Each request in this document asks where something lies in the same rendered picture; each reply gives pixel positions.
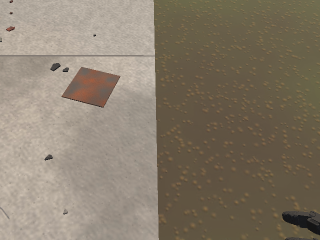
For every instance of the right robot hand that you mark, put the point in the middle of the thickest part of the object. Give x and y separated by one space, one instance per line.
309 220

